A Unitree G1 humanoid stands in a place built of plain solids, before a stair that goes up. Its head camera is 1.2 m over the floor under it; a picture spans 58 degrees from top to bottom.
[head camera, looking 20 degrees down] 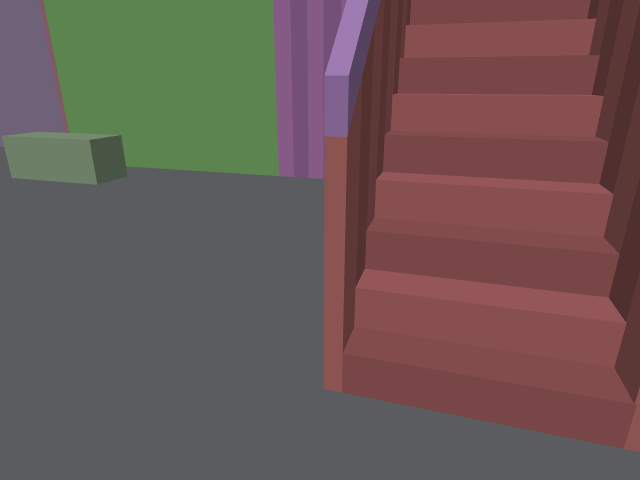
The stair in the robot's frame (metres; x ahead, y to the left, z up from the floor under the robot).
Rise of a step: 0.19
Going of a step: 0.21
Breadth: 1.00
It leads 17 degrees to the right of straight ahead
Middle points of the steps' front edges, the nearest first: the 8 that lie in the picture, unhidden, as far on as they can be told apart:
1.31 -0.57 0.19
1.51 -0.63 0.38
1.71 -0.69 0.57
1.91 -0.75 0.76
2.11 -0.81 0.95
2.31 -0.87 1.14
2.51 -0.93 1.33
2.71 -0.99 1.52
